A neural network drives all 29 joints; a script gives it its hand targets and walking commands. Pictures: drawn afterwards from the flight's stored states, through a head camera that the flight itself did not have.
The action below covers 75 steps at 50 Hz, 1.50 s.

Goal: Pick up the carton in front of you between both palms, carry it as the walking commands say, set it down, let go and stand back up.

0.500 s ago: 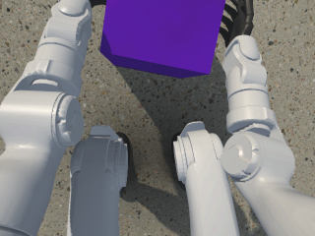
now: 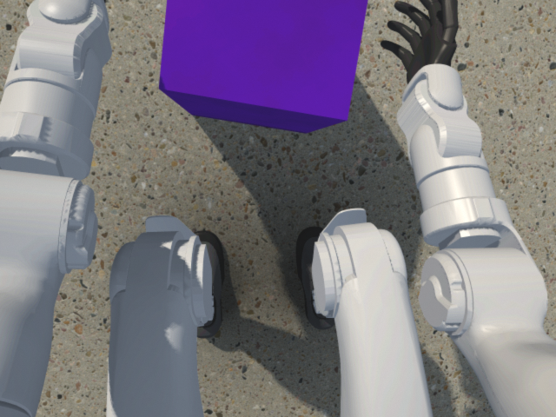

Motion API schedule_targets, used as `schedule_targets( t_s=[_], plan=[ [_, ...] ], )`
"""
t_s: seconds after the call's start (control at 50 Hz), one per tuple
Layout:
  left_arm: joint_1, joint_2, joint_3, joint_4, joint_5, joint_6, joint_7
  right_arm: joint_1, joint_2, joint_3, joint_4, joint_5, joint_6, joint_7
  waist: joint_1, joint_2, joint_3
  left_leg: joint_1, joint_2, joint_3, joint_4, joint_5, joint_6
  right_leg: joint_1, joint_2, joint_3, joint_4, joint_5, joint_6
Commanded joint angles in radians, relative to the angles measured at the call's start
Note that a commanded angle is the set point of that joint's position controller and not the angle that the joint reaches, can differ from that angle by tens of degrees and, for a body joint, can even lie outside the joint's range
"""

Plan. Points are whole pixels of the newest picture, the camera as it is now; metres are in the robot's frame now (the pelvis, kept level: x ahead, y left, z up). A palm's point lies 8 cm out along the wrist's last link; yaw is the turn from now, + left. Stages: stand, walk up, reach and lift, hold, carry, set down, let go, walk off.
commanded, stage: set down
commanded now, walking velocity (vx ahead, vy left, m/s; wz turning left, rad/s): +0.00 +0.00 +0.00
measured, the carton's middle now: (262, 46) +0.55 +0.01 -0.26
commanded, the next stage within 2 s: let go in 0.84 s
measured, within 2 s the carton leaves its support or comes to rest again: neither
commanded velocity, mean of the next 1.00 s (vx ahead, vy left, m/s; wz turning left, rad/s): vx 0.00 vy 0.00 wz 0.00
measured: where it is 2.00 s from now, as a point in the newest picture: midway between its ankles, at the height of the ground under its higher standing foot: (262, 297)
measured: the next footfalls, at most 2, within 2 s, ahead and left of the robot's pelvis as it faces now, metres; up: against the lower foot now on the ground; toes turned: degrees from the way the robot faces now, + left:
none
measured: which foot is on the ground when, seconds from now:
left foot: down 0.00-1.00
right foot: down 0.00-1.00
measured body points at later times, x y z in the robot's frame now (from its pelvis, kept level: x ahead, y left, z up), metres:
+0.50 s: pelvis +0.02 +0.01 +0.13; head +0.34 +0.04 +0.44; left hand +0.58 +0.21 +0.01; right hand +0.51 -0.18 +0.02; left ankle +0.11 +0.11 -0.35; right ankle +0.12 -0.11 -0.35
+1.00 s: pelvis +0.05 +0.01 +0.26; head +0.33 +0.04 +0.61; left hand +0.56 +0.23 +0.15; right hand +0.50 -0.18 +0.16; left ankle +0.11 +0.11 -0.35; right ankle +0.12 -0.11 -0.35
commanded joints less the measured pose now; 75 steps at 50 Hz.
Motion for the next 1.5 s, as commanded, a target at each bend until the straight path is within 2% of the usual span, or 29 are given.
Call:
schedule_targets(
  t_s=[0.0, 0.08, 0.16, 0.32, 0.48, 0.8, 0.86, 0.92, 1.0, 1.1, 1.18, 1.26, 1.36, 1.48],
  plan=[
    [-0.243, 0.120, 0.079, -0.099, 0.044, 0.009, -0.009, -0.161, -0.107, -0.035, -0.157, -0.036, 0.014, -0.014, -0.019, 0.152, -1.314, 0.742, -0.019, 0.014, -0.248, 0.243, 0.001, 0.567, 0.010, -0.060, -0.267, 0.284, 0.023],
    [-0.185, 0.090, 0.137, -0.041, 0.091, 0.003, -0.032, -0.122, -0.044, -0.046, -0.122, -0.075, 0.022, 0.003, -0.006, 0.118, -1.174, 0.643, -0.020, 0.007, -0.320, 0.229, 0.007, 0.515, 0.006, -0.045, -0.330, 0.273, 0.034],
    [-0.166, 0.077, 0.162, -0.037, 0.117, -0.008, -0.046, -0.103, -0.022, -0.061, -0.128, -0.101, 0.022, 0.017, -0.014, 0.121, -1.187, 0.667, -0.023, 0.007, -0.383, 0.243, 0.006, 0.511, 0.005, -0.043, -0.392, 0.286, 0.044],
    [-0.159, 0.075, 0.164, -0.149, 0.139, 0.028, -0.065, -0.043, -0.038, -0.099, -0.227, -0.121, 0.050, 0.025, -0.037, 0.186, -1.351, 0.900, -0.038, 0.009, -0.523, 0.314, -0.008, 0.559, 0.005, -0.063, -0.529, 0.318, 0.044],
    [-0.116, 0.059, 0.180, -0.243, 0.165, 0.070, -0.077, 0.021, -0.044, -0.108, -0.307, -0.120, 0.076, 0.043, -0.037, 0.222, -1.434, 1.122, -0.047, 0.001, -0.668, 0.427, -0.023, 0.625, 0.007, -0.074, -0.671, 0.365, 0.039],
    [0.008, -0.010, 0.251, -0.184, 0.239, 0.039, -0.101, 0.118, 0.000, -0.153, -0.259, -0.200, 0.050, 0.095, -0.041, 0.175, -1.296, 1.295, -0.045, -0.025, -0.997, 0.504, -0.032, 0.828, -0.007, -0.053, -0.993, 0.435, 0.045],
    [0.051, -0.030, 0.271, -0.176, 0.263, 0.030, -0.098, 0.148, 0.006, -0.157, -0.246, -0.223, 0.040, 0.111, -0.031, 0.171, -1.284, 1.342, -0.042, -0.030, -1.052, 0.523, -0.035, 0.863, -0.009, -0.049, -1.047, 0.441, 0.043],
    [0.152, -0.068, 0.293, -0.208, 0.293, 0.024, -0.080, 0.244, -0.002, -0.151, -0.249, -0.253, 0.024, 0.137, -0.019, 0.173, -1.329, 1.447, -0.039, -0.034, -1.103, 0.600, -0.043, 0.921, -0.009, -0.046, -1.098, 0.475, 0.036],
    [0.353, -0.147, 0.307, -0.325, 0.322, 0.020, -0.032, 0.417, -0.035, -0.120, -0.292, -0.296, 0.002, 0.190, -0.006, 0.166, -1.364, 1.613, -0.035, -0.047, -1.173, 0.709, -0.048, 1.007, -0.008, -0.043, -1.165, 0.519, 0.017],
    [0.576, -0.214, 0.289, -0.504, 0.303, -0.002, 0.014, 0.593, -0.085, -0.049, -0.362, -0.305, -0.018, 0.252, 0.000, 0.121, -1.259, 1.673, -0.033, -0.044, -1.277, 0.685, -0.052, 1.184, -0.020, -0.019, -1.261, 0.537, -0.004],
    [0.733, -0.227, 0.260, -0.574, 0.267, -0.034, 0.013, 0.733, -0.091, 0.003, -0.374, -0.279, -0.039, 0.282, 0.001, 0.089, -1.125, 1.634, -0.030, -0.026, -1.351, 0.589, -0.049, 1.370, -0.037, 0.012, -1.326, 0.551, -0.006],
    [0.912, -0.226, 0.241, -0.577, 0.249, -0.065, -0.002, 0.885, -0.086, 0.053, -0.368, -0.244, -0.061, 0.296, 0.008, 0.063, -0.998, 1.609, -0.032, -0.011, -1.412, 0.538, -0.043, 1.546, -0.052, 0.043, -1.379, 0.596, 0.000],
    [1.132, -0.226, 0.217, -0.561, 0.241, -0.098, -0.015, 1.077, -0.091, 0.095, -0.385, -0.214, -0.090, 0.291, 0.021, 0.033, -0.866, 1.665, -0.034, -0.010, -1.485, 0.547, -0.035, 1.723, -0.064, 0.073, -1.447, 0.701, 0.004],
    [1.344, -0.222, 0.182, -0.596, 0.221, -0.130, -0.026, 1.268, -0.107, 0.137, -0.445, -0.189, -0.115, 0.278, 0.031, 0.017, -0.741, 1.816, -0.035, -0.019, -1.583, 0.625, -0.032, 1.875, -0.068, 0.089, -1.532, 0.814, 0.004]
  ],
)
